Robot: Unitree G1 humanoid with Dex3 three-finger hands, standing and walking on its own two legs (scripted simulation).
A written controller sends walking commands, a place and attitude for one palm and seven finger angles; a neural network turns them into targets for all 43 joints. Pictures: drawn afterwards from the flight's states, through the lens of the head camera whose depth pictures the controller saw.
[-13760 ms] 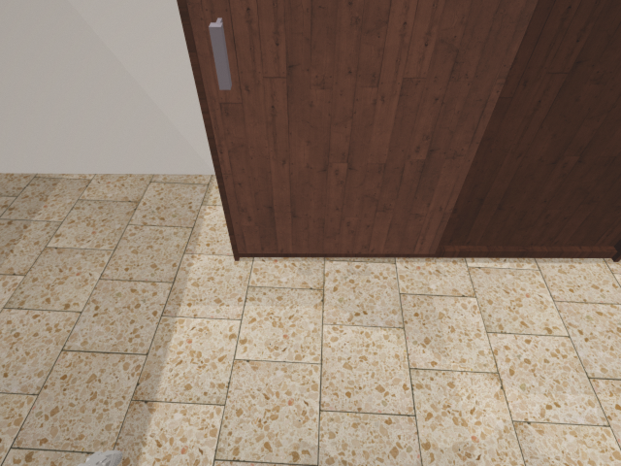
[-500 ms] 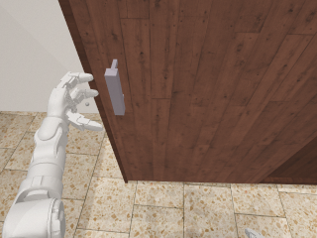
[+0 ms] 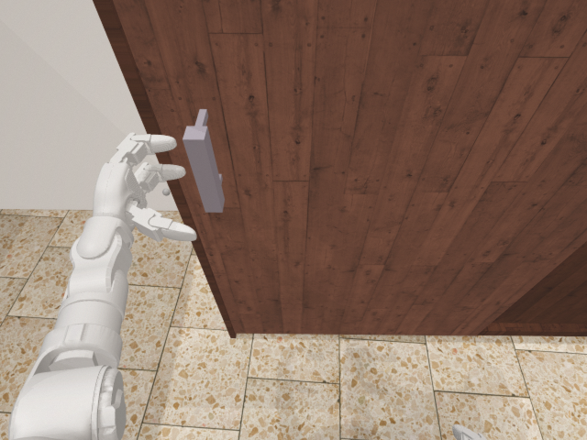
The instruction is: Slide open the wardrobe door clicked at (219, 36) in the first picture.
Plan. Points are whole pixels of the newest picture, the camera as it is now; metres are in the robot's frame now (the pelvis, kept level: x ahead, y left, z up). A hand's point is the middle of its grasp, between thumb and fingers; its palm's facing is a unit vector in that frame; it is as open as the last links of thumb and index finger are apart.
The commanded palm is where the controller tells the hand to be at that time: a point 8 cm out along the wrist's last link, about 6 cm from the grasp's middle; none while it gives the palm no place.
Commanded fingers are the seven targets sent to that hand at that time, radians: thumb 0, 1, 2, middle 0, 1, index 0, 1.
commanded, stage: feel for the door with the fingertips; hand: left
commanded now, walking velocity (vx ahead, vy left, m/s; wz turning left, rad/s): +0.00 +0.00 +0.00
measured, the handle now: (208, 162) +0.48 +0.13 +0.11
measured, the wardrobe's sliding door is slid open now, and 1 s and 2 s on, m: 0.00 0.00 0.00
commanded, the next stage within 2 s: slide the fingers in behind the handle in 0.60 s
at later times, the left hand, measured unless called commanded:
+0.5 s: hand (188, 182) +0.43 +0.15 +0.11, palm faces +0.02 -1.00 -0.02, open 14.0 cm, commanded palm +0.41 +0.21 +0.11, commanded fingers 0.00 -0.50 0.30 -0.30 -1.20 -0.30 -1.20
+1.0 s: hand (191, 183) +0.44 +0.15 +0.10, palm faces -0.02 -1.00 +0.00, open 13.9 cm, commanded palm +0.41 +0.20 +0.11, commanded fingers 0.00 -0.50 0.30 -0.30 -1.20 -0.30 -1.20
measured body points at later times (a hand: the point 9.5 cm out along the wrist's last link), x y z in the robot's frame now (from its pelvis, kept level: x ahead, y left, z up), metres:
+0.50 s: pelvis +0.00 -0.01 +0.00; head +0.04 -0.02 +0.45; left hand +0.43 +0.21 +0.12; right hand +0.09 -0.26 -0.12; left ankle -0.04 +0.11 -0.72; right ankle +0.04 -0.12 -0.72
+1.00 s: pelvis -0.01 +0.00 +0.00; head +0.05 -0.01 +0.44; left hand +0.43 +0.21 +0.11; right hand +0.06 -0.26 -0.12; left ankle -0.04 +0.11 -0.72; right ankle +0.04 -0.12 -0.72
